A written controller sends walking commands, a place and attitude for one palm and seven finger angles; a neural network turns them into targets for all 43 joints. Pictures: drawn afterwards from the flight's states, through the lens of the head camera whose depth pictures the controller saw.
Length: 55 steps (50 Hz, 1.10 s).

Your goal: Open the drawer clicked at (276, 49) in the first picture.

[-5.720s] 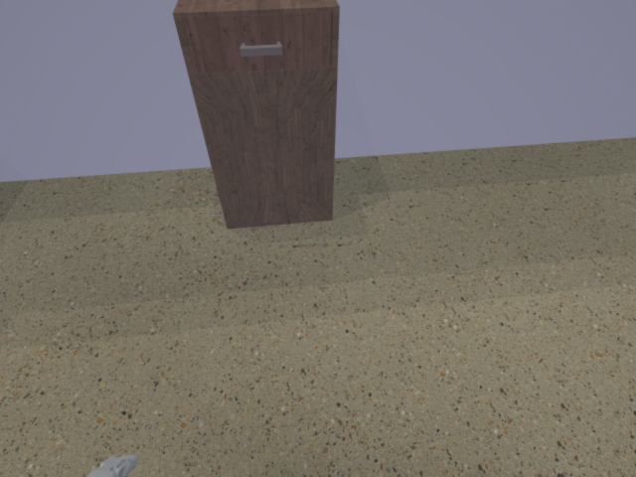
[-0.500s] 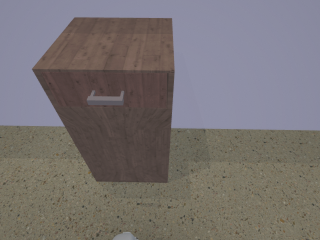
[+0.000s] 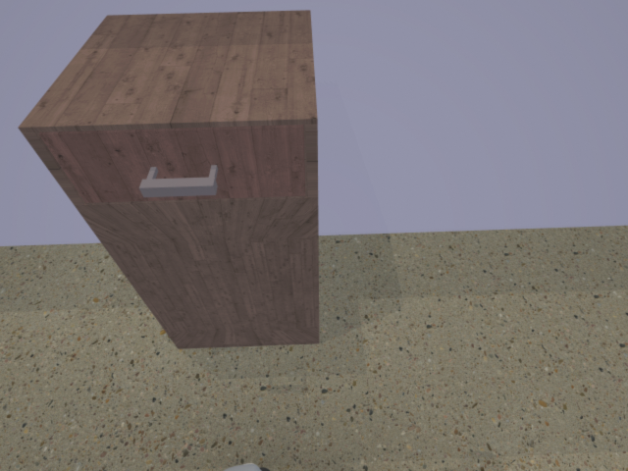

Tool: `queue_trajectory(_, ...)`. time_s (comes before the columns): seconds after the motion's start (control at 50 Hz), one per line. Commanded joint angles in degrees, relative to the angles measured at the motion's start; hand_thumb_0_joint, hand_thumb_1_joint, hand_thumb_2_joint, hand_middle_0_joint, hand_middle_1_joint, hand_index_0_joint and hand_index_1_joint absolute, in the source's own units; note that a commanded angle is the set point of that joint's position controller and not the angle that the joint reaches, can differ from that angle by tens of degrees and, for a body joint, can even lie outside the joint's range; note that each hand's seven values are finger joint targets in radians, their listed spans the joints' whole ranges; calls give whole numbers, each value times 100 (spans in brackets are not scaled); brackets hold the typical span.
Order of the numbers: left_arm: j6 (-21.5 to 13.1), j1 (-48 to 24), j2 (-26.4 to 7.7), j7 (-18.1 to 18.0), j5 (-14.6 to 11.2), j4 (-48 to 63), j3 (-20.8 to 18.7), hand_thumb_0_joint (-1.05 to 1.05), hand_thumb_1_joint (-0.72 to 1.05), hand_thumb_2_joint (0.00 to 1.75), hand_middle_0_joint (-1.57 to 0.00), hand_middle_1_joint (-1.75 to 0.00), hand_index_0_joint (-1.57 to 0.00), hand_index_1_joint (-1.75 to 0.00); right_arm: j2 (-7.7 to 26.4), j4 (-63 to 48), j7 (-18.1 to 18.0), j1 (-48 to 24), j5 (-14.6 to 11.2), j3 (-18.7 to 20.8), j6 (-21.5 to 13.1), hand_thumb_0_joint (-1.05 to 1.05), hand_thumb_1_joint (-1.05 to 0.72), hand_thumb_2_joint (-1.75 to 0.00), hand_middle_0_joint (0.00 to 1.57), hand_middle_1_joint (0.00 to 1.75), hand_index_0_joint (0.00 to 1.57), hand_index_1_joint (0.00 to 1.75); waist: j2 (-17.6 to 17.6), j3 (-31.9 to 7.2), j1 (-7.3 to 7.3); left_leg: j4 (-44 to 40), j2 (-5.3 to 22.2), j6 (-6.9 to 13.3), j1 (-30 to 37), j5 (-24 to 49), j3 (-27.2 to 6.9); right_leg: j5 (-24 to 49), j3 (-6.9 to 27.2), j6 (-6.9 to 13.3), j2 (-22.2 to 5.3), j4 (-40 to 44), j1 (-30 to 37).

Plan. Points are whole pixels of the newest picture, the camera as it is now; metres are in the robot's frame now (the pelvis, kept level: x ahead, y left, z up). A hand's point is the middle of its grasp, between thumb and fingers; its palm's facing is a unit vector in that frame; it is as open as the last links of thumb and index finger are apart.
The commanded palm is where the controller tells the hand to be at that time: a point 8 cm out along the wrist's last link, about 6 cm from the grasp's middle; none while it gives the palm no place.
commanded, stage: come to a stop and stand still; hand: left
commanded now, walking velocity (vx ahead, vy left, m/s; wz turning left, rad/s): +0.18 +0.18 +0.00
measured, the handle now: (181, 179) +0.56 +0.27 +0.03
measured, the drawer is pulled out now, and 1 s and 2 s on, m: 0.00 0.00 0.00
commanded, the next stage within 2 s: look again from close up in 0.92 s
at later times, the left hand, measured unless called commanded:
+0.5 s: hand out of the picture -0.04 +0.18 -0.16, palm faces +0.13 -0.97 -0.22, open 7.3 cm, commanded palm none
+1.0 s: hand out of the picture +0.02 +0.21 -0.17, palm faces +0.06 -0.98 -0.20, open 7.3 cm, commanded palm none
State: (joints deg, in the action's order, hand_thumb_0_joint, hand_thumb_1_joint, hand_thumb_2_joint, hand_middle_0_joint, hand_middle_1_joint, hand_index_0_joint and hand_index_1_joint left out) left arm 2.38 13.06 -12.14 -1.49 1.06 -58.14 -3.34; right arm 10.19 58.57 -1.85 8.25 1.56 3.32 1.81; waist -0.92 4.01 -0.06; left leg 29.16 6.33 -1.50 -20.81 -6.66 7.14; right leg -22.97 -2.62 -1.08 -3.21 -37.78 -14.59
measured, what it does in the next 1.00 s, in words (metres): steps on the spot: right foot, then left foot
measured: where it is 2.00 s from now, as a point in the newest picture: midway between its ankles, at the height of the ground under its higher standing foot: outside the picture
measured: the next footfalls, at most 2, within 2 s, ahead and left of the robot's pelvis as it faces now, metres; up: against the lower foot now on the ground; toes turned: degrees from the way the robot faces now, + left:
right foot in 0.02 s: +0.03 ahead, -0.13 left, +0.00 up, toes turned -3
left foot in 0.48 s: -0.01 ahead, +0.14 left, +0.00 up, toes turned +5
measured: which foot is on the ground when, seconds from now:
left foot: down 0.00-0.02, up 0.04-0.46, down 0.48-1.00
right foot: up 0.00-0.00, down 0.02-1.00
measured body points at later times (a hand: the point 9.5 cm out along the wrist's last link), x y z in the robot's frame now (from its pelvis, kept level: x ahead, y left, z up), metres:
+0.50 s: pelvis -0.01 +0.00 +0.01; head +0.02 -0.01 +0.46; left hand -0.04 +0.23 -0.14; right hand +0.02 -0.25 -0.15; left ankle -0.05 +0.14 -0.73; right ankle -0.01 -0.13 -0.73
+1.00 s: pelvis +0.01 +0.03 +0.01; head +0.02 +0.03 +0.46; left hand +0.02 +0.26 -0.15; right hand +0.03 -0.20 -0.14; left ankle -0.05 +0.14 -0.73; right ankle -0.01 -0.13 -0.73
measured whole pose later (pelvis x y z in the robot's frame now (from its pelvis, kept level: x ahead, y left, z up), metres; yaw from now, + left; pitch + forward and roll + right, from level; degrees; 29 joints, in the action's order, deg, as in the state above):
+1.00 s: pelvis +0.01 +0.03 +0.01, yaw +1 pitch -1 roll +0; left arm 0.6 13.0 -9.7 -2.1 0.6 -65.4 -0.5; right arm 9.0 64.9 -2.6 14.6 0.8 -0.1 -0.8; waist 0.7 2.2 0.6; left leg 23.9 1.0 0.1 -4.8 -17.7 3.4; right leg -15.1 -3.2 -3.4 -4.9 -24.2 -7.5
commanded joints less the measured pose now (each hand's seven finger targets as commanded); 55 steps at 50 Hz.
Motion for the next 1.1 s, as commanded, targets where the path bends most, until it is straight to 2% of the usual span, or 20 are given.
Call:
queue_trajectory(0.0,-148,743,-858,-27,87,74,-43,0,90,90,-20,-30,-20,-30,137,-426,163,-46,-93,25,98,0,-90,-90,20,30,20,30,1752,142,234,843,-356,-34,-675,-2103,-308,-2287,2232,641,-1666,3347,-459)
queue_trajectory(0.02,-124,305,-975,-46,80,271,-45,0,90,90,-20,-30,-20,-30,372,-466,203,-144,-60,72,117,0,-90,-90,20,30,20,30,1359,378,210,1514,-267,38,-350,-2001,-614,-2605,2384,824,-1899,3634,-1316)
queue_trajectory(0.04,-176,-30,-939,-65,75,333,-65,0,90,90,-20,-30,-20,-30,378,-360,223,-49,-36,92,139,0,-90,-90,20,30,20,30,1443,594,89,1827,-244,83,-412,-1711,-760,-2364,2267,742,-1703,3606,-1525)
queue_trajectory(0.1,-263,-175,-665,-33,41,311,-4,0,90,90,-20,-30,-20,-30,410,46,246,715,-7,83,81,0,-90,-90,20,30,20,30,1163,639,-113,2222,-329,78,-363,-1025,-665,-773,1343,577,-1205,3085,-988)
queue_trajectory(0.14,-311,165,-670,-11,19,276,-45,0,90,90,-20,-30,-20,-30,421,87,250,857,-17,74,9,0,-90,-90,20,30,20,30,950,308,33,2171,-411,11,-573,-917,-582,87,1106,576,-1150,2793,-79)
queue_trajectory(0.24,-340,840,-668,-68,25,53,-126,0,90,90,-20,-30,-20,-30,500,-129,193,579,-10,55,-33,0,-90,-90,20,30,20,30,811,-111,391,1996,-329,-77,-1060,-1316,-710,1264,1446,978,-1619,2468,1237)
queue_trajectory(0.34,-320,806,-730,-82,74,-39,-161,0,90,90,-20,-30,-20,-30,359,-154,148,605,-77,-27,-79,0,-90,-90,20,30,20,30,1082,-437,387,967,-395,-22,-352,-1813,-622,2479,1352,1146,-1670,2132,1299)
queue_trajectory(0.4,-276,412,-680,-62,23,-84,-118,0,90,90,-20,-30,-20,-30,238,90,104,1127,-103,-82,-135,0,-90,-90,20,30,20,30,1181,-557,63,-425,-572,21,1042,-763,-378,2174,823,747,-1176,1774,530)
queue_trajectory(0.42,-255,348,-552,-58,-16,-106,-75,0,90,90,-20,-30,-20,-30,280,192,88,1288,-107,-104,-191,0,-90,-90,20,30,20,30,925,-581,-9,-887,-509,51,1552,-279,-422,1970,613,547,-884,1486,227)
queue_trajectory(0.46,-210,561,-98,-18,-53,-118,40,0,90,90,-20,-30,-20,-30,796,173,35,1257,-72,-27,-262,0,-90,-90,20,30,20,30,-519,-728,73,-999,630,461,1926,598,-1547,749,27,138,-240,806,-423)
queue_trajectory(0.48,-203,511,29,-27,-42,-158,84,0,90,90,-20,-30,-20,-30,915,114,9,1080,-61,-35,-224,0,-90,-90,20,30,20,30,-705,-473,106,-1264,938,725,1309,404,-1699,258,-179,43,-132,757,-199)
queue_trajectory(0.5,-206,510,76,-26,-8,-194,97,0,90,90,-20,-30,-20,-30,898,80,9,837,-45,-65,-178,0,-90,-90,20,30,20,30,-338,-155,190,-1345,816,695,629,-483,-1490,247,-118,54,-97,896,89)
queue_trajectory(0.56,-214,522,-96,5,-22,-449,136,0,90,90,-20,-30,-20,-30,601,212,-37,739,-94,-165,-238,0,-90,-90,20,30,20,30,-532,104,166,-1039,205,398,784,623,-956,1577,29,72,-236,1301,317)
queue_trajectory(0.6,-255,633,-190,-16,-32,-574,152,0,90,90,-20,-30,-20,-30,510,274,-56,814,-108,-180,-267,0,-90,-90,20,30,20,30,-171,-175,106,-671,64,294,1241,1281,-730,2295,173,109,-352,1420,431)
queue_trajectory(0.64,-274,616,-218,-34,-37,-626,157,0,90,90,-20,-30,-20,-30,500,323,-69,907,-110,-178,-284,0,-90,-90,20,30,20,30,-35,-426,52,-601,67,256,1516,1598,-692,2655,136,119,-397,1380,546)
queue_trajectory(0.82,-208,453,-175,-57,-44,-654,192,0,90,90,-20,-30,-20,-30,491,430,-83,841,-99,-229,-300,0,-90,-90,20,30,20,30,-113,-50,90,-894,86,242,1307,1395,-744,2145,41,41,-355,1508,651)
queue_trajectory(0.98,-223,438,-228,-63,-61,-622,198,0,90,90,-20,-30,-20,-30,492,519,-81,1035,-103,-238,-320,0,-90,-90,20,30,20,30,48,-173,87,-923,64,235,1409,1529,-732,2381,19,61,-380,1530,842)
queue_trajectory(1.0,-419,748,-387,-313,19,-699,263,0,90,90,-20,-30,-20,-30,764,112,7,732,-172,-211,-387,0,-90,-90,20,30,20,30,-33,62,123,217,77,77,863,2440,-632,3964,444,112,-576,1328,526)
queue_trajectory(1.02,-470,684,-595,-264,2,-452,198,0,90,90,-20,-30,-20,-30,514,15,40,1068,-86,-195,-384,0,-90,-90,20,30,20,30,-185,-287,-16,-29,-109,136,847,1135,-676,3644,255,257,-647,968,794)
queue_trajectory(1.08,-431,537,-364,-142,-46,-342,271,0,90,90,-20,-30,-20,-30,522,22,56,1255,-62,-266,-399,0,-90,-90,20,30,20,30,-335,-758,22,-260,59,317,1018,1221,-764,2023,50,274,-302,830,803)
